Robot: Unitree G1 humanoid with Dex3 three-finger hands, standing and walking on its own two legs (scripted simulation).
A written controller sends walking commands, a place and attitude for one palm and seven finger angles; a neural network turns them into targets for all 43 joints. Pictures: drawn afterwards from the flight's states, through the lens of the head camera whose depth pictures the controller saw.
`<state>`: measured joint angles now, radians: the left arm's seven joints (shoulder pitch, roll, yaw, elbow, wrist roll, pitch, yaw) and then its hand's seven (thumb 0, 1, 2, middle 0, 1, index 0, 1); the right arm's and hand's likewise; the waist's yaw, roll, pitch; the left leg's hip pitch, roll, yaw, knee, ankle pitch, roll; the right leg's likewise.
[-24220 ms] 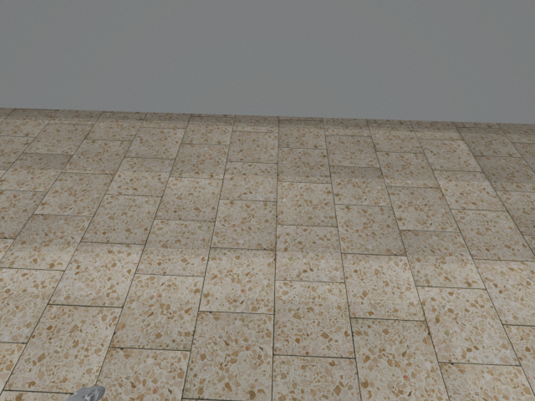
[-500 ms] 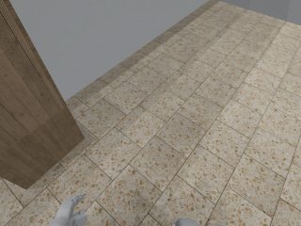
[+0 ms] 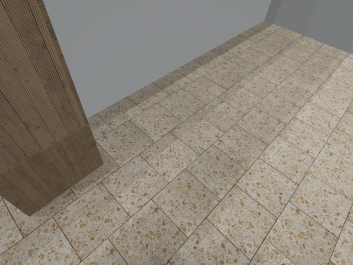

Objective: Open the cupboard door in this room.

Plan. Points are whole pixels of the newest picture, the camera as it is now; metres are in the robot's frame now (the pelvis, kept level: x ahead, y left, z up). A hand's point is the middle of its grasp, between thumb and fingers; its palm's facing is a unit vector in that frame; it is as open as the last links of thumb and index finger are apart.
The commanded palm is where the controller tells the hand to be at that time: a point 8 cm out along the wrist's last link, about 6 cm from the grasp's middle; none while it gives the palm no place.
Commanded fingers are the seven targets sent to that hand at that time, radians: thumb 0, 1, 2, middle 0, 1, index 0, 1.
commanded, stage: turn to face it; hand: left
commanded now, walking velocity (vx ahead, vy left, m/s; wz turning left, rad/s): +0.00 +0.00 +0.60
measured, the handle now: out of the picture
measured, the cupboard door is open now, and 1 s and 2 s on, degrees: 0 0 0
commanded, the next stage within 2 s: take the last steps up to it in 1.30 s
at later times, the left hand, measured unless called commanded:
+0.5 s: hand out of the picture +0.00 +0.17 -0.14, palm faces +0.30 -0.90 -0.30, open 7.4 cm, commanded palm none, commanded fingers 0.00 0.90 0.90 -0.20 -0.30 -0.20 -0.30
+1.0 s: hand out of the picture -0.18 +0.17 -0.17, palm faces +0.60 -0.75 -0.27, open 7.4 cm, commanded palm none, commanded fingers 0.00 0.90 0.90 -0.20 -0.30 -0.20 -0.30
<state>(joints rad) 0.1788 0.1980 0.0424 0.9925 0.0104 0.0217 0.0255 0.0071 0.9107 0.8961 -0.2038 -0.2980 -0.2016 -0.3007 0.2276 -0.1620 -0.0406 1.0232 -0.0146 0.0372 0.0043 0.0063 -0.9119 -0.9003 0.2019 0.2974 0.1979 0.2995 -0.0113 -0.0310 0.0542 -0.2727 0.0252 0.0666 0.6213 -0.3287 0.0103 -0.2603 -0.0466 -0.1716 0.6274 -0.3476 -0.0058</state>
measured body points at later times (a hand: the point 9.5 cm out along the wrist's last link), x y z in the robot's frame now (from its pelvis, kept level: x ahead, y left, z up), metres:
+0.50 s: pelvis -0.04 -0.06 +0.01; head +0.00 -0.07 +0.45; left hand -0.01 +0.22 -0.11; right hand +0.09 -0.30 -0.15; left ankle -0.03 +0.09 -0.69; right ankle -0.02 -0.17 -0.73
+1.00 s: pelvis -0.07 -0.03 +0.01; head -0.05 +0.02 +0.45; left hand -0.22 +0.21 -0.15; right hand +0.18 -0.17 -0.12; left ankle -0.15 +0.04 -0.73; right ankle -0.02 -0.17 -0.66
